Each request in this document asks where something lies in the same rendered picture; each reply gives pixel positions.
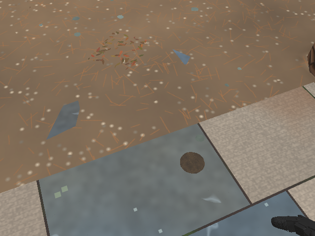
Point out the robot right hand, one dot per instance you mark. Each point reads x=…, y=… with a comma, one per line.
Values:
x=300, y=224

